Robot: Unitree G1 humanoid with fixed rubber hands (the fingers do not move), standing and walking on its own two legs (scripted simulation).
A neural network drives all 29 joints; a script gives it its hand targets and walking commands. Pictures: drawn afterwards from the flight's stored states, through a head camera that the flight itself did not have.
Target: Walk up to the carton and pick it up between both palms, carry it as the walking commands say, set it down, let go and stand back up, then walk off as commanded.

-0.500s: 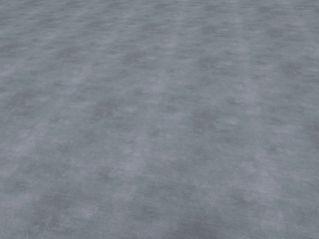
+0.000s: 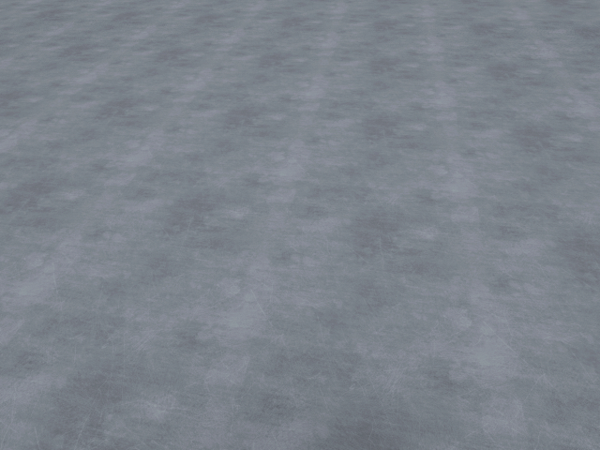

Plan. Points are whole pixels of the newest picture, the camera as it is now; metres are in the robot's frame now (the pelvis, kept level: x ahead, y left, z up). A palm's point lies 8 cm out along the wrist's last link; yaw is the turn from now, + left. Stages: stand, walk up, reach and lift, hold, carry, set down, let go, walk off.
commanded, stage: stand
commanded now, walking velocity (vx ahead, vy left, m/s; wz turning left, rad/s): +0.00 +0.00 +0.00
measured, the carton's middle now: out of the picture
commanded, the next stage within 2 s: walk up in 1.62 s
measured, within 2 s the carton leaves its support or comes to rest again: neither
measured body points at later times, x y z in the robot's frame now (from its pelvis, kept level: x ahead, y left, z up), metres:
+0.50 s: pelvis +0.01 +0.00 +0.00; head +0.02 +0.00 +0.45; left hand +0.00 +0.22 -0.16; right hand +0.00 -0.20 -0.16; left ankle +0.02 +0.13 -0.74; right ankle +0.02 -0.11 -0.74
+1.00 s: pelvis +0.00 +0.00 +0.00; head +0.00 +0.01 +0.45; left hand -0.01 +0.22 -0.16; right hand -0.05 -0.20 -0.16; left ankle +0.02 +0.13 -0.74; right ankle +0.02 -0.11 -0.74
